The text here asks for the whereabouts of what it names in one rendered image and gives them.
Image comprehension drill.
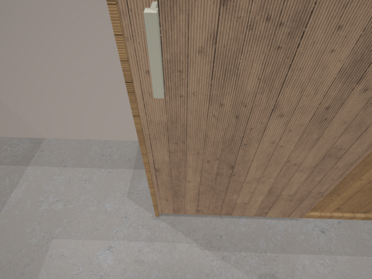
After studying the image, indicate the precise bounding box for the wardrobe door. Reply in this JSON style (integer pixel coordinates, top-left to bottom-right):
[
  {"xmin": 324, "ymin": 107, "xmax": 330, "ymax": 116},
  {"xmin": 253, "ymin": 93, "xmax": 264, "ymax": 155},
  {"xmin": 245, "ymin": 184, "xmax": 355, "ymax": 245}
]
[
  {"xmin": 117, "ymin": 0, "xmax": 372, "ymax": 218},
  {"xmin": 310, "ymin": 151, "xmax": 372, "ymax": 214}
]

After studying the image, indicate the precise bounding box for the handle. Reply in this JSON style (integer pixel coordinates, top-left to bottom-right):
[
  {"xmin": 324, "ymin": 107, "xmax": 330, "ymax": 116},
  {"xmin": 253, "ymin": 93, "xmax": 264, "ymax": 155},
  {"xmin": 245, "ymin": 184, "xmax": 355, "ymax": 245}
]
[{"xmin": 144, "ymin": 2, "xmax": 164, "ymax": 98}]

